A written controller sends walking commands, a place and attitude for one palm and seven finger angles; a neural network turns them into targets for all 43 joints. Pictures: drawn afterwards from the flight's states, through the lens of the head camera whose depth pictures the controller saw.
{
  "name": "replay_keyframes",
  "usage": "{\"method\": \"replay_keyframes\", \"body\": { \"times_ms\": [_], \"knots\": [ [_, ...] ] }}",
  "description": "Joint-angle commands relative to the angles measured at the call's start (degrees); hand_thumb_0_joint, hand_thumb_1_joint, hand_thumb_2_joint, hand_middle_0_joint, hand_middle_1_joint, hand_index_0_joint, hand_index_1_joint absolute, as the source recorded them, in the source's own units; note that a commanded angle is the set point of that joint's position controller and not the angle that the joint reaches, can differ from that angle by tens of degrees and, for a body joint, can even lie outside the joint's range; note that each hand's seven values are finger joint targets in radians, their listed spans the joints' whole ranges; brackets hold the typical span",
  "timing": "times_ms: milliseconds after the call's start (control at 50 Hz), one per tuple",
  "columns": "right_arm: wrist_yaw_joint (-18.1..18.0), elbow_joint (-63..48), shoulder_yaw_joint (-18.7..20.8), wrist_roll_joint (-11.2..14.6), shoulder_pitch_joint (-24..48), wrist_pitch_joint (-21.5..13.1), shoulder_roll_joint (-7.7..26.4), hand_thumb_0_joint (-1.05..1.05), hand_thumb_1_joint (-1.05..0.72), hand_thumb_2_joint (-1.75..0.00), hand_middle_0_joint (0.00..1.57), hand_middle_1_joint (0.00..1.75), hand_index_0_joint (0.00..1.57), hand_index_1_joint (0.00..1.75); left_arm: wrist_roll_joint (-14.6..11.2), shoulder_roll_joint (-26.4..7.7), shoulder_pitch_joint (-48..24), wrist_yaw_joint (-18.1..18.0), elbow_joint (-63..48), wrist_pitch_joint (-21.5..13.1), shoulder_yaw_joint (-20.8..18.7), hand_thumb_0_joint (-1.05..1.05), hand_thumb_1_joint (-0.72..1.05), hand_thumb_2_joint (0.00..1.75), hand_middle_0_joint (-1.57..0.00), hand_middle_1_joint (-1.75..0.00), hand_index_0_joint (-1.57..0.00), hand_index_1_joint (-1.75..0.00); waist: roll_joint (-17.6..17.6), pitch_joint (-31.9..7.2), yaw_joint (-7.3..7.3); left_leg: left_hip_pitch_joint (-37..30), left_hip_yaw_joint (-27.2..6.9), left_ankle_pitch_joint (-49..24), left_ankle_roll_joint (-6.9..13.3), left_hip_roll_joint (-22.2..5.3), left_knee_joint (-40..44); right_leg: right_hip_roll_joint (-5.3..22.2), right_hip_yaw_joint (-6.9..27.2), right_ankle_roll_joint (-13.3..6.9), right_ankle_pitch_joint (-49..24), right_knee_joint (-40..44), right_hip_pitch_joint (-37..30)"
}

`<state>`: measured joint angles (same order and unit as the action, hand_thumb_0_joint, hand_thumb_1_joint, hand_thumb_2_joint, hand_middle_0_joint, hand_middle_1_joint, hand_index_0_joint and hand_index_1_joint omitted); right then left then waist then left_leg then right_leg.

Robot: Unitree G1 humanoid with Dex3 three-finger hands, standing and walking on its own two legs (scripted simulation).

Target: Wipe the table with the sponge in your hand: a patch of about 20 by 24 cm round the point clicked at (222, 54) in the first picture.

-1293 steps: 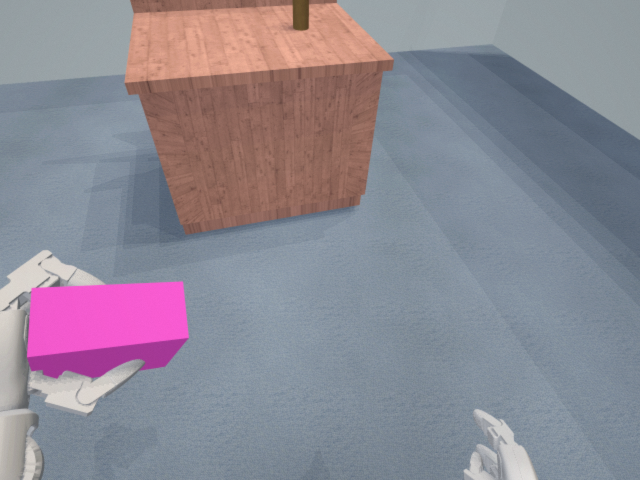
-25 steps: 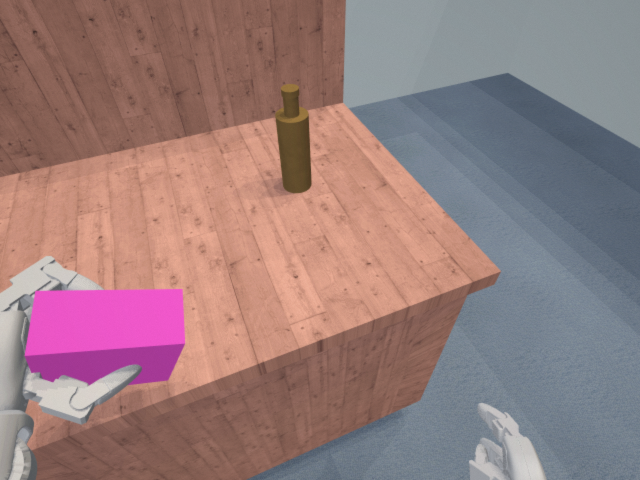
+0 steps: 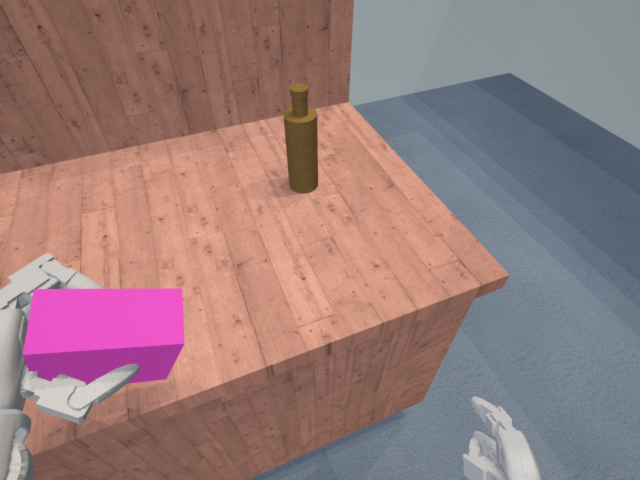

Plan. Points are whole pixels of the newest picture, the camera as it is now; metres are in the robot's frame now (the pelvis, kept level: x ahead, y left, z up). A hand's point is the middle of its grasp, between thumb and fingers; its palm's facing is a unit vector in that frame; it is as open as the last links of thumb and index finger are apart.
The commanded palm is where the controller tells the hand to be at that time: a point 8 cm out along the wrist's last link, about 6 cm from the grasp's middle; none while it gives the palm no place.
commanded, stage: come to a stop and stand still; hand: left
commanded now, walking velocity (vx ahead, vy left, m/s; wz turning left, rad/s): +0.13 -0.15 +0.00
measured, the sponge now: (131, 339) +0.22 +0.20 +0.13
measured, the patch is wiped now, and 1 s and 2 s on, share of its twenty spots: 0.00 0.00 0.00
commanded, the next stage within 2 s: look again from close up in 0.96 s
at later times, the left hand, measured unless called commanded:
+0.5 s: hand (40, 327) +0.22 +0.27 +0.16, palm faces +0.34 -0.84 -0.42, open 9.9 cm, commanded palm +0.16 +0.30 +0.18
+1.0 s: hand (16, 324) +0.22 +0.30 +0.16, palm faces +0.35 -0.86 -0.37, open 9.9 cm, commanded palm +0.16 +0.33 +0.18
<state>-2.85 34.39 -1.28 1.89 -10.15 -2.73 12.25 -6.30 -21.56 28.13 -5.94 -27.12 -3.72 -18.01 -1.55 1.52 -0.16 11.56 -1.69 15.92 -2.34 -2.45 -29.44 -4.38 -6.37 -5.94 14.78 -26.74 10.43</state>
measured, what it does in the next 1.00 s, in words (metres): shifts its weight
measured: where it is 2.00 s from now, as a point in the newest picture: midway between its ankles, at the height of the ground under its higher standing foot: outside the picture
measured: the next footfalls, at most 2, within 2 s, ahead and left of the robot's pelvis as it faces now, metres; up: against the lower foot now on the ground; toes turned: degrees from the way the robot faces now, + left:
none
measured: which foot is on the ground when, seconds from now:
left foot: down 0.00-1.00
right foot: down 0.00-1.00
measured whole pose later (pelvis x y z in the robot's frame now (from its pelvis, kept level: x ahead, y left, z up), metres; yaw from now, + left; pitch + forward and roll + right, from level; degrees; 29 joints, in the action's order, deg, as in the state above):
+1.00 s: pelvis +0.00 +0.06 +0.01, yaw -1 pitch -1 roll -1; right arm -2.3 32.3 -2.0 0.3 -10.7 -8.4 11.9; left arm -1.7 -21.3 23.7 -5.5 -25.2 -12.0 -19.0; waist 1.5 2.5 1.9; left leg 12.3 3.3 10.5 4.8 3.3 -23.1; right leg -1.4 -3.8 -1.3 10.6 -21.2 10.1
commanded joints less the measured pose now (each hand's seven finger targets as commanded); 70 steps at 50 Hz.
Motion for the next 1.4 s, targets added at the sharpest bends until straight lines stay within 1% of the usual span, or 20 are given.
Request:
{"method": "replay_keyframes", "body": {
  "times_ms": [0, 40, 60, 80, 100, 120, 140, 180, 220, 260, 280, 320, 420, 540, 580, 720, 920, 1120, 1140, 1380],
  "knots": [
    [-0.3, -9.7, 2.5, -0.3, 6.5, -2.9, 6.3, 0.0, -0.9, -0.9, 0.2, 0.3, 0.2, 0.3, -0.7, -10.1, -4.6, -1.2, -13.2, -4.2, -7.6, 0.0, 0.1, 1.3, -1.2, -1.6, -1.2, -1.6, -2.0, -6.8, 0.02, 1.1, -3.2, -10.6, 4.6, -3.7, 3.3, 8.5, 9.1, 2.9, -13.5, 5.4, -4.2],
    [-0.4, -9.5, 2.5, -0.2, 6.5, -2.9, 6.5, 0.0, -0.9, -0.9, 0.2, 0.3, 0.2, 0.3, -0.8, -10.0, -4.6, -1.2, -13.2, -4.3, -7.5, 0.0, 0.1, 1.3, -1.2, -1.6, -1.2, -1.6, -3.0, -6.8, 0.06, 1.1, -3.8, -11.1, 4.5, -3.8, 4.1, 8.4, 8.5, 3.0, -13.4, 5.2, -4.3],
    [-1.3, -5.9, 6.4, -0.9, -8.7, -6.3, 7.4, 0.0, -0.9, -0.9, 0.2, 0.3, 0.2, 0.3, 8.7, -50.6, -59.1, -1.2, -19.8, -8.4, -39.6, 0.0, 0.1, 1.3, -1.2, -1.6, -1.2, -1.6, 15.3, 0.5, 1.58, 7.0, 8.1, -6.7, 4.1, -1.7, -5.1, 7.3, 10.7, 10.9, -12.1, 11.4, 0.7],
    [-1.1, -7.3, 3.5, -1.6, 0.2, -6.8, 3.0, 0.0, -0.9, -0.9, 0.2, 0.3, 0.2, 0.3, 4.3, -19.9, -33.4, 1.3, 6.6, -7.4, -17.7, 0.0, 0.1, 1.3, -1.2, -1.6, -1.2, -1.6, 16.1, -8.3, 2.91, 7.9, 5.1, -2.8, 4.4, 4.2, -10.5, 13.1, 19.2, 3.4, -17.0, 7.7, -4.6],
    [-0.8, -9.9, 4.5, -1.3, 0.4, -7.6, 6.1, 0.0, -0.9, -0.9, 0.2, 0.3, 0.2, 0.3, 3.7, -14.7, -22.6, 2.1, 8.7, -8.2, -12.5, 0.0, 0.1, 1.3, -1.2, -1.6, -1.2, -1.6, 10.3, -3.8, 4.58, 12.7, 5.6, 4.4, 3.4, 2.7, -13.5, 16.3, 26.4, 3.0, -24.8, 9.9, -7.6],
    [1.1, -10.2, 4.0, -0.4, 0.5, -7.8, 5.4, 0.0, -0.9, -0.9, 0.2, 0.3, 0.2, 0.3, 2.2, -5.9, -16.8, 2.3, 5.8, -9.6, -4.8, 0.0, 0.1, 1.3, -1.2, -1.6, -1.2, -1.6, 0.3, -5.6, 3.74, 13.2, 5.6, 5.8, 4.3, 2.1, -12.0, 18.4, 25.1, -0.4, -26.2, 6.6, -11.1],
    [2.0, -10.3, 3.6, -0.7, -0.3, -7.4, 5.9, 0.0, -0.9, -0.9, 0.2, 0.3, 0.2, 0.3, 2.4, -6.2, -18.0, 1.8, -2.2, -10.8, -3.8, 0.0, 0.1, 1.3, -1.2, -1.6, -1.2, -1.6, -2.2, -6.8, 2.57, 11.9, 6.0, 5.5, 4.1, 1.6, -7.2, 18.0, 20.8, -0.5, -25.6, 6.0, -12.3],
    [2.8, -10.0, 3.1, -1.1, 1.7, -7.9, 5.5, 0.0, -0.9, -0.9, 0.2, 0.3, 0.2, 0.3, 2.2, -5.5, -15.4, 0.4, -9.3, -12.4, -2.9, 0.0, 0.1, 1.3, -1.2, -1.6, -1.2, -1.6, -1.1, -8.5, 2.31, 0.7, 5.2, -4.9, 4.2, 2.2, 3.1, 13.6, 13.7, 3.1, -17.9, 3.9, -7.0],
    [2.9, -10.1, 3.6, -0.8, 3.4, -8.2, 6.9, 0.0, -0.9, -0.9, 0.2, 0.3, 0.2, 0.3, 1.8, -7.5, -9.3, -0.4, -9.5, -12.7, -5.5, 0.0, 0.1, 1.3, -1.2, -1.6, -1.2, -1.6, -0.9, -7.3, 2.78, -6.4, -3.2, -10.4, 6.4, -3.8, 7.6, 8.5, 10.2, 6.3, -3.0, 0.3, 2.8],
    [2.4, -11.1, 2.8, -1.3, 5.0, -7.8, 6.7, 0.0, -0.9, -0.9, 0.2, 0.3, 0.2, 0.3, 2.8, -10.0, -9.3, -0.2, -10.0, -13.2, -8.2, 0.0, 0.1, 1.3, -1.2, -1.6, -1.2, -1.6, -7.3, -3.4, 2.81, 5.0, -11.0, 1.5, 8.8, -8.3, 13.9, 5.8, 8.0, 7.0, 3.9, -3.3, 1.0],
    [2.0, -11.4, 2.6, -1.5, 5.5, -7.8, 6.2, 0.0, -0.9, -0.9, 0.2, 0.3, 0.2, 0.3, 3.4, -12.0, -11.6, -0.4, -11.8, -13.8, -10.1, 0.0, 0.1, 1.3, -1.2, -1.6, -1.2, -1.6, -7.3, -2.2, 2.92, 9.7, -12.0, 4.6, 9.0, -8.7, 15.2, 5.9, 7.5, 6.3, 2.6, -3.5, -2.0],
    [1.2, -11.3, 2.2, -1.3, 5.5, -8.2, 5.9, 0.0, -0.9, -0.9, 0.2, 0.3, 0.2, 0.3, 3.7, -16.1, -12.4, -0.9, -13.0, -14.4, -14.7, 0.0, 0.1, 1.3, -1.2, -1.6, -1.2, -1.6, -4.4, -3.3, 2.74, 10.2, -8.4, 3.9, 7.3, -6.2, 13.6, 6.3, 7.4, 5.1, -1.0, -0.5, -4.8],
    [0.8, -10.3, 2.5, -1.0, 3.2, -10.0, 5.9, 0.0, -0.9, -0.9, 0.2, 0.3, 0.2, 0.3, 2.5, -11.2, -10.2, -0.3, -11.3, -14.5, -11.1, 0.0, 0.1, 1.3, -1.2, -1.6, -1.2, -1.6, -2.6, -8.2, 1.75, 0.5, -3.5, -8.0, 4.7, -1.8, 6.6, 8.8, 11.4, 4.2, -9.2, 6.3, -2.8],
    [0.9, -9.0, 2.2, -1.6, 2.9, -10.3, 6.8, 0.0, -0.9, -0.9, 0.2, 0.3, 0.2, 0.3, 3.4, -6.2, -10.5, -0.3, -6.8, -12.8, -5.0, 0.0, 0.1, 1.3, -1.2, -1.6, -1.2, -1.6, 0.7, -7.7, 1.53, -1.1, -3.8, -9.2, 4.4, -2.5, 8.7, 8.0, 10.1, 4.8, -9.1, 7.3, -1.6],
    [0.8, -9.4, 2.4, -1.5, 3.3, -9.9, 7.0, 0.0, -0.9, -0.9, 0.2, 0.3, 0.2, 0.3, 3.9, -6.8, -12.5, -0.4, -7.6, -12.3, -4.8, 0.0, 0.1, 1.3, -1.2, -1.6, -1.2, -1.6, 0.6, -6.2, 1.48, -0.4, -4.1, -7.4, 4.2, -2.5, 9.5, 8.1, 10.8, 4.6, -8.1, 7.9, -1.0],
    [0.3, -10.5, 2.1, -1.6, 4.8, -9.0, 6.5, 0.0, -0.9, -0.9, 0.2, 0.3, 0.2, 0.3, 4.1, -10.3, -11.9, -0.9, -11.9, -12.4, -8.5, 0.0, 0.1, 1.3, -1.2, -1.6, -1.2, -1.6, -2.9, -7.3, 1.69, -0.3, -4.7, -8.6, 3.3, -2.2, 11.1, 7.5, 10.0, 4.1, -9.5, 7.3, -3.2],
    [0.1, -10.9, 2.4, -1.4, 4.3, -8.6, 6.8, 0.0, -0.9, -0.9, 0.2, 0.3, 0.2, 0.3, 3.8, -9.0, -9.3, -0.7, -11.6, -12.1, -7.4, 0.0, 0.1, 1.3, -1.2, -1.6, -1.2, -1.6, -3.4, -8.5, 1.49, -2.3, -4.4, -14.8, 1.6, -2.9, 10.9, 7.3, 8.9, 4.3, -12.3, 6.6, -3.6],
    [-0.1, -11.0, 2.6, -1.4, 4.5, -8.3, 7.0, 0.0, -0.9, -0.9, 0.2, 0.3, 0.2, 0.3, 4.1, -10.3, -9.4, -1.2, -12.3, -12.1, -8.4, 0.0, 0.1, 1.3, -1.2, -1.6, -1.2, -1.6, -2.9, -7.5, 1.71, 0.7, -5.6, -7.3, 1.3, -3.4, 13.3, 7.2, 8.4, 4.5, -8.2, 6.5, -4.8],
    [0.0, -10.9, 2.4, -1.7, 3.9, -8.1, 7.0, 0.0, -0.9, -0.9, 0.2, 0.3, 0.2, 0.3, 3.9, -8.5, -9.0, -0.9, -11.5, -12.4, -6.9, 0.0, 0.1, 1.3, -1.2, -1.6, -1.2, -1.6, -2.5, -7.4, 1.6, 1.2, -6.0, -6.3, 1.4, -3.3, 13.9, 7.0, 8.0, 4.5, -7.5, 6.6, -4.8],
    [0.0, -10.6, 3.0, -1.4, 3.3, -8.3, 7.1, 0.0, -0.9, -0.9, 0.2, 0.3, 0.2, 0.3, 3.9, -8.7, -8.2, -0.8, -11.0, -12.3, -7.1, 0.0, 0.1, 1.3, -1.2, -1.6, -1.2, -1.6, -2.7, -7.4, 1.46, 0.3, -5.8, -8.8, 0.8, -3.5, 13.1, 7.4, 8.5, 4.3, -8.9, 6.5, -4.3]
  ]
}}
